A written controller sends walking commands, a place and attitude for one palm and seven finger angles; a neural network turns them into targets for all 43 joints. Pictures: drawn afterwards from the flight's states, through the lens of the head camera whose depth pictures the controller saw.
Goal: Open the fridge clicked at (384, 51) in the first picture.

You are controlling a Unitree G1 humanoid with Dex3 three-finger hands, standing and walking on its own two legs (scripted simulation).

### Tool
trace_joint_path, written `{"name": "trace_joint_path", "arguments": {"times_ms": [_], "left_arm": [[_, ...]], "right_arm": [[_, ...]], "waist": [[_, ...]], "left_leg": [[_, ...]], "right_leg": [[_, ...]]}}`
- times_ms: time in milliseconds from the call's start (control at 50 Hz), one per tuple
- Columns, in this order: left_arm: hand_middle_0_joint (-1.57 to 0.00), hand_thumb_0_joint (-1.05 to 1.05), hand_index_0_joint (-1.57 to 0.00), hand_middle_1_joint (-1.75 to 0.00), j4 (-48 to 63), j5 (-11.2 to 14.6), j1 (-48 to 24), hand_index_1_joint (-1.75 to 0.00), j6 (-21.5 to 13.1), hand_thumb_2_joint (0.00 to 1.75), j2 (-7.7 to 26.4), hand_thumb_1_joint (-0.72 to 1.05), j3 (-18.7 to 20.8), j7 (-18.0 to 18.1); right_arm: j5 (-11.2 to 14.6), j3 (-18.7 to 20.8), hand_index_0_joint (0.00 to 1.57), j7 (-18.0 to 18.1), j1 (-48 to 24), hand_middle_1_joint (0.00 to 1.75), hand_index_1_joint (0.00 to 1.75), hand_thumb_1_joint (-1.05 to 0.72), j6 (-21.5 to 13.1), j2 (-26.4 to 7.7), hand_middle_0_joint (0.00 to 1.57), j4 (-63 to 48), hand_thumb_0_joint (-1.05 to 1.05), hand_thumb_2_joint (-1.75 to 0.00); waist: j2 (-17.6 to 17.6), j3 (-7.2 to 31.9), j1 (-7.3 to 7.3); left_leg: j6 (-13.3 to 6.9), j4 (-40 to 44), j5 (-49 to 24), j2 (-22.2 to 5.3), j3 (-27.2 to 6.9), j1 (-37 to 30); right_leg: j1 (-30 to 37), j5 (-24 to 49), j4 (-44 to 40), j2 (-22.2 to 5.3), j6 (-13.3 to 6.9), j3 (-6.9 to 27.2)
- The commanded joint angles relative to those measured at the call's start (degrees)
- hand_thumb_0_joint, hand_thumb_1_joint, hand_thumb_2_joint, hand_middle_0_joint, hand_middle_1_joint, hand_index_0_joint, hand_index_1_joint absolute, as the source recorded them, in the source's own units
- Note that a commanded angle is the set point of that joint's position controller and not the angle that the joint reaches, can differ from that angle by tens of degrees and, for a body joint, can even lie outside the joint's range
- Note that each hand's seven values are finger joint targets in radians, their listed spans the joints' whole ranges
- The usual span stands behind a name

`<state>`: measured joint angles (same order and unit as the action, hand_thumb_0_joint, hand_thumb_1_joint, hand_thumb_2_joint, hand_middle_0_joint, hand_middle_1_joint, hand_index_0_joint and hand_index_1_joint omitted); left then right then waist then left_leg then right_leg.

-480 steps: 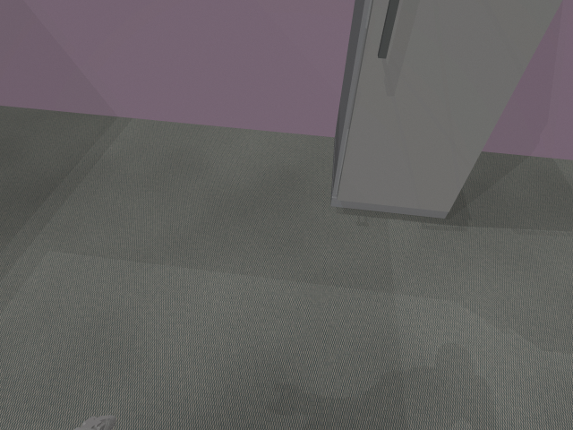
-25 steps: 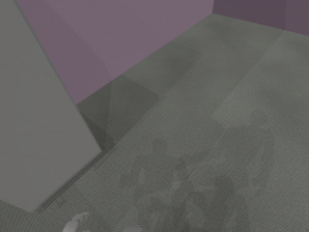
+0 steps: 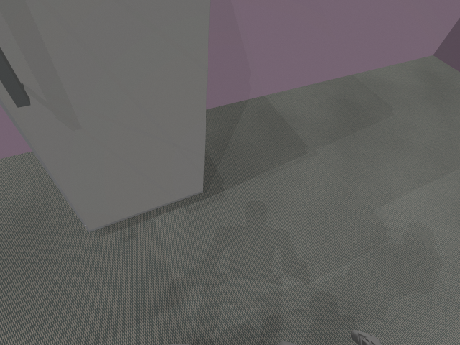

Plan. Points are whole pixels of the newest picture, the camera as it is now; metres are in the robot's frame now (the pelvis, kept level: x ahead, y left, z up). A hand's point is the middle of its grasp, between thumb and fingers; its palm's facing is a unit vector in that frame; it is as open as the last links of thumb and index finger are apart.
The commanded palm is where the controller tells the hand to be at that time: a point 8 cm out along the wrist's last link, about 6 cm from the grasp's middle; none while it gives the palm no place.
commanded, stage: turn to face it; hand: left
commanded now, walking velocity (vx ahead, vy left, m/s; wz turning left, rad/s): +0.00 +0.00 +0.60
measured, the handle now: out of the picture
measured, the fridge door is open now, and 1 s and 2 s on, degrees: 0 0 0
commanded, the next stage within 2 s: take the last steps up to it in 0.78 s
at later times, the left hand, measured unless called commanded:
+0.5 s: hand out of the picture +0.09 +0.23 -0.13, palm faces +0.26 -0.93 -0.26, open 7.4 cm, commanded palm none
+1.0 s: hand out of the picture -0.11 +0.13 -0.15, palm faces +0.52 -0.82 -0.24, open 7.4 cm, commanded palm none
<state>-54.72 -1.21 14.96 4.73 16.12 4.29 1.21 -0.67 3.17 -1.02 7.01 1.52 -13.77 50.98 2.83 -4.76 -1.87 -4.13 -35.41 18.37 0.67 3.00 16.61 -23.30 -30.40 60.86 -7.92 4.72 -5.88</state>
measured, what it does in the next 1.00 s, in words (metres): steps on the spot, turning left: right foot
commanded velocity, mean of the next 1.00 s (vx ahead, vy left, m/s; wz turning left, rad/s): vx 0.04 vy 0.00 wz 0.40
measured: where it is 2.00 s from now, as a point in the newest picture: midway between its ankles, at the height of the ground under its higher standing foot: (189, 341)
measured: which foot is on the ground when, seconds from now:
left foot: down 0.00-0.62, up 0.64-1.00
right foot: up 0.00-0.60, down 0.62-1.00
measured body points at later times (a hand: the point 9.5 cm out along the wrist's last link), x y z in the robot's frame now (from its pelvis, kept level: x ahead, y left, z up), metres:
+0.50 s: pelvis -0.01 -0.01 +0.01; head +0.01 +0.00 +0.46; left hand +0.07 +0.28 -0.11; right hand +0.05 -0.26 -0.13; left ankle +0.01 +0.07 -0.73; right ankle +0.02 -0.16 -0.68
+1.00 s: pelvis -0.03 -0.05 +0.01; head -0.01 -0.05 +0.46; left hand -0.14 +0.17 -0.13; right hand +0.15 -0.25 -0.14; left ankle -0.13 +0.07 -0.69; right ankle +0.01 -0.16 -0.73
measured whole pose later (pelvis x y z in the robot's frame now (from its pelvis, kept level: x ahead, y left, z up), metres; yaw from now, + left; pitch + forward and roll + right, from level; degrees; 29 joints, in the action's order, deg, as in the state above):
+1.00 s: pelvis -0.03 -0.05 +0.01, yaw +29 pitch -1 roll +2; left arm -55.3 -2.0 17.6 -0.1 9.9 1.7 0.7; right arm -0.9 4.4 -0.7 11.5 4.3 -14.8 56.7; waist -0.5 -2.5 -1.9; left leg 3.1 -48.0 25.3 -1.2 -1.2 19.2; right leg -10.7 -16.3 27.7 -4.8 -0.1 -6.5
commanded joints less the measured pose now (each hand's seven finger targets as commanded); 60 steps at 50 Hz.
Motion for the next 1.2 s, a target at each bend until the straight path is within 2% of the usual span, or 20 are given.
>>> {"name": "trace_joint_path", "arguments": {"times_ms": [0, 80, 320, 460, 540, 560, 580, 600, 620, 640, 660, 720, 860, 920, 980, 1020, 1040, 1080, 1100, 1180], "left_arm": [[-0.2, 0.0, -0.2, -0.3, 5.9, 0.2, -4.0, -0.3, -2.7, 0.9, 4.6, 0.9, 1.0, -0.5], [-0.2, 0.0, -0.2, -0.3, 5.5, 0.1, -3.5, -0.3, -2.6, 0.9, 5.0, 0.9, 1.1, -0.2], [-0.2, 0.0, -0.2, -0.3, 9.6, 0.6, -12.9, -0.3, -3.0, 0.9, 4.2, 0.9, 0.5, 0.6], [-0.2, 0.0, -0.2, -0.3, 9.7, 1.1, -10.9, -0.3, -2.9, 0.9, 2.9, 0.9, 0.0, 1.0], [-0.2, 0.0, -0.2, -0.3, 8.6, 1.5, -5.7, -0.3, -3.5, 0.9, 3.0, 0.9, 0.1, 1.4], [-0.2, 0.0, -0.2, -0.3, 8.1, 1.4, -4.0, -0.3, -3.9, 0.9, 3.9, 0.9, 0.4, 1.5], [-0.2, 0.0, -0.2, -0.3, 7.8, 0.9, -2.6, -0.3, -4.4, 0.9, 7.1, 0.9, 0.9, 1.8], [-0.2, 0.0, -0.2, -0.3, 8.4, 0.1, -2.9, -0.3, -4.6, 0.9, 10.9, 0.9, 1.7, 2.0], [-0.2, 0.0, -0.2, -0.3, 9.4, 0.2, -4.4, -0.3, -4.2, 0.9, 10.5, 0.9, 1.2, 2.0], [-0.2, 0.0, -0.2, -0.3, 10.3, 0.4, -8.6, -0.3, -4.1, 0.9, 8.1, 0.9, 0.8, 1.9], [-0.2, 0.0, -0.2, -0.3, 10.2, 0.6, -10.7, -0.3, -4.4, 0.9, 6.7, 0.9, 0.7, 1.7], [-0.2, 0.0, -0.2, -0.3, 8.9, 0.6, -9.3, -0.3, -5.1, 0.9, 3.6, 0.9, -0.2, 1.1], [-0.2, 0.0, -0.2, -0.3, 4.0, -0.3, 2.4, -0.3, -5.5, 0.9, 5.6, 0.9, 0.2, 0.9], [-0.2, 0.0, -0.2, -0.3, 1.7, -0.7, 6.2, -0.3, -5.8, 0.9, 6.4, 0.9, 0.4, 0.4], [-0.2, 0.0, -0.2, -0.3, -0.3, -0.8, 7.6, -0.3, -6.2, 0.9, 6.6, 0.9, 0.4, 0.0], [-0.2, 0.0, -0.2, -0.3, -0.8, -0.4, 5.7, -0.3, -6.1, 0.9, 6.0, 0.9, 0.2, -0.2], [-0.2, 0.0, -0.2, -0.3, -0.9, 0.2, 4.7, -0.3, -5.8, 0.9, 4.2, 0.9, -0.1, -0.2], [-0.2, 0.0, -0.2, -0.3, 1.2, 0.3, 2.5, -0.3, -5.8, 0.9, -1.3, 0.9, -1.9, -0.8], [-0.2, 0.0, -0.2, -0.3, 2.0, -0.1, -1.1, -0.3, -5.9, 0.9, -0.1, 0.9, -1.7, -0.8], [-0.2, 0.0, -0.2, -0.3, -1.8, -0.3, -0.7, -0.3, -5.8, 0.9, 0.1, 0.9, -1.3, -2.1]], "right_arm": [[-0.3, 2.2, 0.2, 1.6, 3.3, 0.3, 0.3, -0.9, -0.9, -11.0, 0.2, -2.4, 0.0, -0.9], [0.1, 2.3, 0.2, 1.6, 4.9, 0.3, 0.3, -0.9, -1.2, -10.7, 0.2, -2.2, 0.0, -0.9], [-0.7, 3.3, 0.2, 1.8, 11.3, 0.3, 0.3, -0.9, -0.7, -10.3, 0.2, -0.7, 0.0, -0.9], [-1.0, 3.4, 0.2, 1.8, 10.8, 0.3, 0.3, -0.9, 0.3, -10.3, 0.2, -0.4, 0.0, -0.9], [-0.6, 3.4, 0.2, 1.4, 9.5, 0.3, 0.3, -0.9, 0.7, -9.3, 0.2, -0.4, 0.0, -0.9], [-0.3, 3.4, 0.2, 1.2, 9.3, 0.3, 0.3, -0.9, 0.8, -8.4, 0.2, -0.5, 0.0, -0.9], [0.2, 3.1, 0.2, 0.8, 9.8, 0.3, 0.3, -0.9, 0.8, -6.1, 0.2, -0.5, 0.0, -0.9], [0.4, 2.6, 0.2, 1.1, 10.2, 0.3, 0.3, -0.9, 0.6, -3.3, 0.2, -1.8, 0.0, -0.9], [-0.6, 3.5, 0.2, 1.3, 9.0, 0.3, 0.3, -0.9, 0.7, -6.4, 0.2, -2.0, 0.0, -0.9], [-0.9, 3.6, 0.2, 1.0, 10.4, 0.3, 0.3, -0.9, 1.4, -6.0, 0.2, -1.1, 0.0, -0.9], [-1.0, 3.6, 0.2, 0.7, 11.4, 0.3, 0.3, -0.9, 2.1, -5.3, 0.2, 0.4, 0.0, -0.9], [-0.8, 3.1, 0.2, 0.2, 11.8, 0.3, 0.3, -0.9, 2.2, -4.7, 0.2, 1.5, 0.0, -0.9], [-0.3, 1.8, 0.2, 0.6, 3.1, 0.3, 0.3, -0.9, 1.8, -3.5, 0.2, 0.5, 0.0, -0.9], [-0.3, 0.9, 0.2, 0.3, 0.5, 0.3, 0.3, -0.9, 0.9, -2.4, 0.2, 0.2, 0.0, -0.9], [-0.2, 0.3, 0.2, 0.0, 0.8, 0.3, 0.3, -0.9, -0.6, -1.8, 0.2, 0.5, 0.0, -0.9], [-0.2, -0.1, 0.2, 0.3, 5.7, 0.3, 0.3, -0.9, -1.8, -1.4, 0.2, 2.6, 0.0, -0.9], [0.0, 0.1, 0.2, 0.7, 9.1, 0.3, 0.3, -0.9, -2.6, -2.9, 0.2, 4.2, 0.0, -0.9], [-0.3, 2.2, 0.2, 1.6, 17.1, 0.3, 0.3, -0.9, -2.8, -11.8, 0.2, 6.2, 0.0, -0.9], [-0.7, 2.1, 0.2, 1.7, 18.3, 0.3, 0.3, -0.9, -2.3, -11.7, 0.2, 6.5, 0.0, -0.9], [-0.5, -0.3, 0.2, 2.6, 12.4, 0.3, 0.3, -0.9, -3.8, -4.9, 0.2, 6.5, 0.0, -0.9]], "waist": [[-11.0, 5.1, 2.8], [-9.2, 6.3, 2.52], [-9.1, 6.7, 5.17], [-10.8, 7.7, 4.2], [-9.9, 8.8, 2.25], [-8.2, 8.8, 1.44], [-1.3, 9.6, 0.96], [12.3, 8.0, 0.69], [6.8, 6.1, 1.1], [2.8, 4.3, 3.68], [5.0, 2.6, 4.81], [5.2, 0.3, 5.0], [7.5, 1.3, 0.03], [8.4, 2.8, -1.68], [10.5, 4.5, -1.77], [8.1, 5.6, 0.92], [2.5, 6.5, 2.69], [-20.6, 6.9, 6.31], [-15.5, 2.5, 7.58], [-12.6, -5.9, 3.88]], "left_leg": [[-2.6, 16.1, -32.2, -13.5, -15.9, -9.5], [-2.2, 17.4, -29.6, -11.9, -16.7, -10.7], [-6.2, 16.6, -25.4, -12.4, -30.7, -12.7], [-6.1, 16.8, -20.1, -10.3, -35.6, -7.1], [-3.0, 14.6, -16.9, -6.8, -34.1, -0.8], [-0.8, 13.0, -11.6, -4.9, -31.5, 4.0], [2.1, 6.0, -3.0, -1.6, -26.2, 11.6], [6.0, -8.5, 10.1, 6.0, -13.4, 21.1], [6.1, -19.8, 13.6, 5.0, -11.9, 17.2], [6.0, -26.4, 9.7, 3.7, -12.4, 15.2], [6.3, -30.1, 7.3, 2.5, -11.1, 14.2], [7.3, -34.1, 1.3, 0.6, -7.8, 14.1], [8.4, -21.2, 6.6, -1.0, -4.8, 12.3], [7.7, -11.7, 8.0, -0.9, -2.0, 9.5], [6.3, -2.6, 8.5, -0.6, 0.3, 4.7], [5.5, 9.8, 1.7, 0.5, 2.1, -6.7], [4.8, 16.6, -2.3, -1.0, 0.2, -16.2], [-3.3, 22.2, -1.4, -21.7, -23.9, -28.5], [-6.9, 23.1, -0.5, -24.2, -25.2, -23.4], [-5.1, 25.2, -11.4, -17.7, -15.4, -13.3]], "right_leg": [[-9.6, 8.5, 8.4, 0.3, 1.0, 5.1], [-9.1, 12.4, 6.5, 1.1, 1.9, 6.0], [-8.9, 7.3, -4.5, 4.1, 1.7, 9.1], [0.7, 5.8, -14.8, 7.8, -0.4, 8.9], [13.8, 13.0, -31.5, 9.4, -1.7, 7.7], [20.4, 17.0, -38.7, 8.0, -2.2, 8.2], [27.8, 14.8, -44.6, 0.0, -4.4, 15.5], [28.9, 12.2, -48.0, -15.3, -10.7, 31.8], [16.4, 15.5, -48.4, -19.7, -14.6, 30.9], [11.0, 13.8, -48.7, -15.5, -14.7, 24.9], [7.8, 12.9, -48.7, -11.8, -12.8, 21.5], [8.1, 22.5, -45.6, -6.7, -10.8, 12.6], [15.2, 34.4, -42.2, -9.1, -13.0, 12.5], [18.6, 29.6, -43.2, -9.3, -12.6, 13.2], [19.3, 22.7, -43.1, -9.5, -12.5, 13.4], [13.9, 18.1, -39.5, -6.8, -9.9, 9.8], [7.4, 14.3, -34.5, -4.4, -7.6, 6.9], [-14.1, -3.1, -12.1, 4.3, -2.6, -2.0], [-16.1, -3.1, -6.0, 3.1, -3.5, 0.9], [-14.3, 9.2, 1.2, 0.5, -3.2, 3.7]]}}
